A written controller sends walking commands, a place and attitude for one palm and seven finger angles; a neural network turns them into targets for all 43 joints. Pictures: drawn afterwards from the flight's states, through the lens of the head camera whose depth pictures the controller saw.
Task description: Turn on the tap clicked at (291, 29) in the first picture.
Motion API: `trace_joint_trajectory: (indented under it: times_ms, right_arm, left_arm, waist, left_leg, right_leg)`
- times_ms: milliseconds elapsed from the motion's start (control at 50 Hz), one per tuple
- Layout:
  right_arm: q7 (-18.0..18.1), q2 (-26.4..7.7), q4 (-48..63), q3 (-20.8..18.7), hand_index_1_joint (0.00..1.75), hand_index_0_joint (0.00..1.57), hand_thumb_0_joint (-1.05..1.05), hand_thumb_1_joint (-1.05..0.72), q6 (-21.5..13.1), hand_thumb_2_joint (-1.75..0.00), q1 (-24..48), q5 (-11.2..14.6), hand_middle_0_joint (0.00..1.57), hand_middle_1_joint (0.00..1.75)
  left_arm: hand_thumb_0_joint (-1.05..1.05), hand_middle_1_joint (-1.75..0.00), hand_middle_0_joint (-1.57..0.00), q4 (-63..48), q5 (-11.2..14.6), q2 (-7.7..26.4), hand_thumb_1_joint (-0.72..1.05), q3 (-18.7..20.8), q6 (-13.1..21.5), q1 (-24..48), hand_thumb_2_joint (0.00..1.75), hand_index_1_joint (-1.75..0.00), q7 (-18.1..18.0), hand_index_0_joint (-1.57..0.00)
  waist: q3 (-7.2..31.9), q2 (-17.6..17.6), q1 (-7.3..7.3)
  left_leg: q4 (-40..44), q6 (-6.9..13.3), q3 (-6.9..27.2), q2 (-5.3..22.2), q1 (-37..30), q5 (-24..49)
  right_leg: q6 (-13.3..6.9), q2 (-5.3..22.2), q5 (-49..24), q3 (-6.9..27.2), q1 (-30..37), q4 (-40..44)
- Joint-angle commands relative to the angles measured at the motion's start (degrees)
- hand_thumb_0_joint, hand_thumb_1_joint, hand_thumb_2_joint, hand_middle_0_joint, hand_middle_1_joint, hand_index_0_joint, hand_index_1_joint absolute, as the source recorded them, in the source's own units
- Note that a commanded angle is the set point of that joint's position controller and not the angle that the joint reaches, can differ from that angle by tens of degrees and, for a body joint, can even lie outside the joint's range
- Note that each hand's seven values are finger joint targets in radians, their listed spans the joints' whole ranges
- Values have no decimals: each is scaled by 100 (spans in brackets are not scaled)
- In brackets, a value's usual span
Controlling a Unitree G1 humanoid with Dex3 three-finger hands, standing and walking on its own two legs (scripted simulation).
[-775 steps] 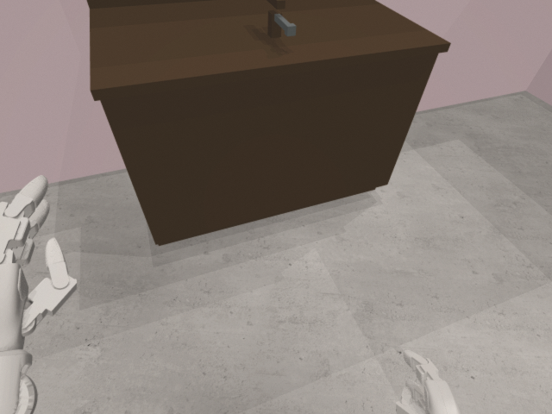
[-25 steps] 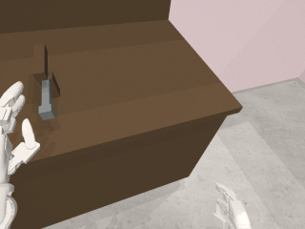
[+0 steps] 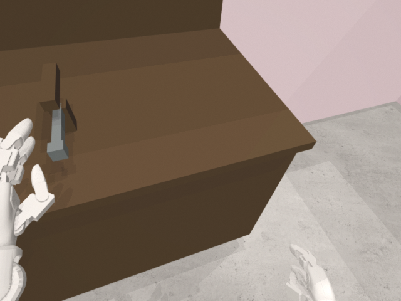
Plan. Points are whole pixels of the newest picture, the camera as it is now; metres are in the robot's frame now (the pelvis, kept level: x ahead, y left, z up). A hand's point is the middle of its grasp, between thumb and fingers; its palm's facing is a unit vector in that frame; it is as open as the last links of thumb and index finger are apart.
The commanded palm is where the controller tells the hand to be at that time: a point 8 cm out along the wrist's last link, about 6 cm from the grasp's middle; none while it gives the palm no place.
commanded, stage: come to a stop and stand still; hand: left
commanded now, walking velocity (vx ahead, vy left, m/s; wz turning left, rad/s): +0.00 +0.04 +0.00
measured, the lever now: (58, 150) +0.34 +0.32 +0.09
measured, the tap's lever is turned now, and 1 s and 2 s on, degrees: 0 0 0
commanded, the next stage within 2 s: look again from close up in 1.00 s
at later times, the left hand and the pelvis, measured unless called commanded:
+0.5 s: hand (65, 204) +0.22 +0.23 +0.14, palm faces +0.34 -0.85 -0.41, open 7.4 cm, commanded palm +0.16 +0.26 +0.17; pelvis -0.01 -0.02 +0.00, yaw -2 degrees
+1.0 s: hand (47, 197) +0.22 +0.25 +0.15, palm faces +0.37 -0.86 -0.36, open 7.4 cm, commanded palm +0.16 +0.28 +0.17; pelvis -0.01 +0.00 +0.00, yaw -1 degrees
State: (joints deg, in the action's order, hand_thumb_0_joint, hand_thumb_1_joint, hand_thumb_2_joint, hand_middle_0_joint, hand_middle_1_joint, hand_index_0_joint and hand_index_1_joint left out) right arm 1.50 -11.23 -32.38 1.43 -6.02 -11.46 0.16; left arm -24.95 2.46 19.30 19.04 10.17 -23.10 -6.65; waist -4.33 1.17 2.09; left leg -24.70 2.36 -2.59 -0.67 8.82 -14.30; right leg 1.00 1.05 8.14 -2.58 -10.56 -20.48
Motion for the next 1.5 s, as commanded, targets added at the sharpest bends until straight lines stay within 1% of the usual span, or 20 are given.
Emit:
trace_joint_trajectory:
  times_ms: [0,40,60,80,100,120,180,260,280,300,380,420,520,620,740,780,920,1380,1460,1480]
  right_arm:
    - [92,-696,890,-330,30,20,0,-90,-313,-90,508,21,20,30]
    - [87,-712,908,-341,30,20,0,-90,-309,-90,498,21,20,30]
    - [44,-851,807,-263,30,20,0,-90,-543,-90,-309,-307,20,30]
    - [-10,-352,302,-313,30,20,0,-90,-488,-90,286,92,20,30]
    - [-85,-591,522,-445,30,20,0,-90,-545,-90,91,-35,20,30]
    - [-152,-725,763,-488,30,20,0,-90,-568,-90,90,31,20,30]
    - [-411,-689,948,-459,30,20,0,-90,-503,-90,228,204,20,30]
    - [-228,-726,1039,-393,30,20,0,-90,-380,-90,443,137,20,30]
    - [-138,-756,1028,-376,30,20,0,-90,-331,-90,483,122,20,30]
    - [-77,-690,1073,-323,30,20,0,-90,-330,-90,518,90,20,30]
    - [72,-668,1077,-267,30,20,0,-90,-418,-90,595,37,20,30]
    - [77,-662,1033,-260,30,20,0,-90,-520,-90,503,23,20,30]
    - [43,-706,849,-285,30,20,0,-90,-632,-90,410,-1,20,30]
    - [40,-716,845,-284,30,20,0,-90,-508,-90,425,16,20,30]
    - [47,-706,957,-275,30,20,0,-90,-417,-90,441,21,20,30]
    - [45,-709,986,-254,30,20,0,-90,-421,-90,506,7,20,30]
    - [21,-691,978,-253,30,20,0,-90,-394,-90,424,-2,20,30]
    - [69,-730,968,-314,30,20,0,-90,-212,-90,512,-18,20,30]
    - [87,-726,963,-316,30,20,0,-90,-185,-90,477,-3,20,30]
    - [412,-1042,1687,709,30,20,0,-90,-160,-90,-566,270,20,30]
  left_arm:
    - [0,-30,-20,-1412,-3,952,90,617,397,423,90,-30,-125,-20]
    - [0,-30,-20,-1466,0,973,90,630,404,391,90,-30,-131,-20]
    - [0,-30,-20,-3091,-1047,5655,90,3894,1046,6588,90,-30,-99,-20]
    - [0,-30,-20,-467,-436,3209,90,2433,771,4574,90,-30,-34,-20]
    - [0,-30,-20,425,-313,1732,90,1306,653,2823,90,-30,140,-20]
    - [0,-30,-20,49,-154,1338,90,886,661,2076,90,-30,247,-20]
    - [0,-30,-20,-548,34,373,90,96,513,153,90,-30,302,-20]
    - [0,-30,-20,-775,-12,1226,90,952,351,-102,90,-30,101,-20]
    - [0,-30,-20,-863,-10,1629,90,1372,352,55,90,-30,9,-20]
    - [0,-30,-20,-778,16,1379,90,1251,396,90,90,-30,33,-20]
    - [0,-30,-20,-1414,9,1635,90,1331,539,852,90,-30,10,-20]
    - [0,-30,-20,-1287,7,1317,90,1022,552,803,90,-30,17,-20]
    - [0,-30,-20,-1166,-49,976,90,590,534,698,90,-30,-1,-20]
    - [0,-30,-20,-723,-43,907,90,526,444,454,90,-30,2,-20]
    - [0,-30,-20,-1081,-43,1103,90,648,454,669,90,-30,13,-20]
    - [0,-30,-20,-1254,-36,1214,90,718,446,662,90,-30,10,-20]
    - [0,-30,-20,-1219,-31,986,90,546,390,591,90,-30,3,-20]
    - [0,-30,-20,-1331,6,1081,90,696,333,280,90,-30,-32,-20]
    - [0,-30,-20,-1227,9,1004,90,611,332,405,90,-30,-41,-20]
    - [0,-30,-20,-3308,-319,5415,90,2098,1321,5713,90,-30,-210,-20]
  waist:
    - [1018,-454,-35]
    - [1019,-510,-30]
    - [236,-97,-94]
    - [943,-1256,-27]
    - [1393,-1496,-12]
    - [1530,-1571,17]
    - [1395,-751,29]
    - [1054,691,29]
    - [993,552,5]
    - [963,496,-12]
    - [954,-351,-31]
    - [1029,-434,-18]
    - [1013,-328,-23]
    - [743,-191,-21]
    - [905,-334,-9]
    - [920,-575,-8]
    - [999,-492,-9]
    - [1152,-519,-15]
    - [996,-454,-8]
    - [557,-2013,-460]
  left_leg:
    - [606,-256,350,240,517,783]
    - [573,-285,340,210,538,958]
    - [-262,-12,345,605,1396,1334]
    - [-108,-215,530,896,55,1821]
    - [38,-424,303,564,-329,2062]
    - [-61,-353,263,573,-346,2157]
    - [121,-217,247,563,95,1706]
    - [309,-212,214,519,479,509]
    - [384,-226,198,468,495,362]
    - [412,-188,210,463,556,228]
    - [315,-113,155,348,457,1]
    - [250,-113,126,301,422,43]
    - [306,-165,103,253,241,209]
    - [514,-201,136,257,476,100]
    - [666,-212,167,228,521,290]
    - [690,-229,166,216,411,436]
    - [684,-289,228,221,418,807]
    - [568,-474,249,182,289,1515]
    - [700,-424,243,200,518,906]
    - [607,-55,612,392,1989,-244]
  right_leg:
    - [-122,10,-904,262,1059,-27]
    - [-124,2,-1054,255,1095,-51]
    - [-31,270,-807,405,187,-77]
    - [-568,697,-243,272,-442,-678]
    - [-582,252,-550,292,-218,-927]
    - [-460,207,-708,420,-55,-835]
    - [-316,220,-1030,359,546,-627]
    - [-173,191,-315,406,438,-201]
    - [-180,179,-131,415,375,-190]
    - [-188,210,25,403,342,-164]
    - [-241,262,100,705,260,-27]
    - [-253,283,54,711,345,42]
    - [-219,195,-2,628,257,186]
    - [-161,103,98,526,234,330]
    - [-129,-26,-195,351,570,234]
    - [-125,-44,-355,301,546,182]
    - [-111,-86,-752,208,735,37]
    - [-114,-123,-1216,105,785,-156]
    - [-87,-124,-831,122,788,-59]
    - [263,-326,868,263,957,-1055]
